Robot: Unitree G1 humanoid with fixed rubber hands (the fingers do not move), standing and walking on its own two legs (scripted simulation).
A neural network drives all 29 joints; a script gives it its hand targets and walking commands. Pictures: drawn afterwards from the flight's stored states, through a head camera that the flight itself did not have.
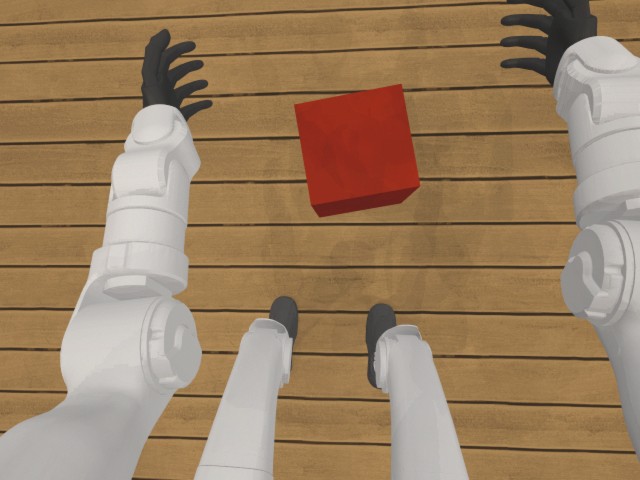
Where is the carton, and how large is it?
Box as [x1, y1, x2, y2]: [294, 84, 419, 217]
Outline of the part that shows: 401,84 294,104 310,201 312,207 319,217 399,203 419,186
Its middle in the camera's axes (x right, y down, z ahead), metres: +0.08 -0.18 +0.86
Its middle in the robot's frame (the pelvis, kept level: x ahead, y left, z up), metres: +0.56 -0.01 -0.54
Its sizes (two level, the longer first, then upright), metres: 0.210 0.200 0.250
